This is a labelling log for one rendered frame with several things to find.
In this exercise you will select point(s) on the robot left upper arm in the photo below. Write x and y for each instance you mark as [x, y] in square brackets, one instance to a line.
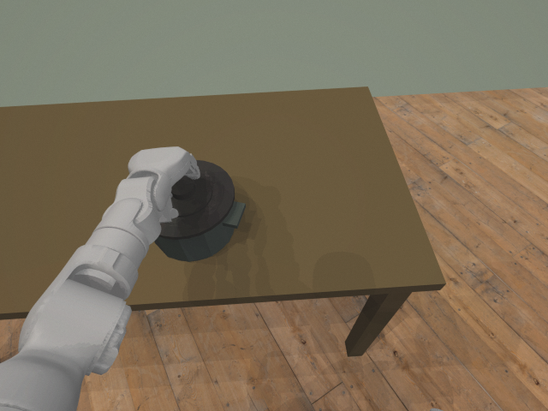
[79, 332]

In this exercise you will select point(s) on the left robot forearm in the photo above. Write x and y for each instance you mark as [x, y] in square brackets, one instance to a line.
[110, 259]

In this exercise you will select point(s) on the knob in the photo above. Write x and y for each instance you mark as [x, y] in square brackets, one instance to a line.
[183, 189]

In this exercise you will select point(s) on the pot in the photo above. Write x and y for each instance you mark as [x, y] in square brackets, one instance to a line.
[206, 245]

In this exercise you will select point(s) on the table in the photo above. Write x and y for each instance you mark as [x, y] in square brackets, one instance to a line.
[328, 211]

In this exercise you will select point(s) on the left robot hand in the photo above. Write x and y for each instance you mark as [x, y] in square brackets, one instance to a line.
[174, 161]

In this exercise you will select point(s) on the lid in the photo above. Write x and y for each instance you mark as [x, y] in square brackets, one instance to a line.
[207, 208]

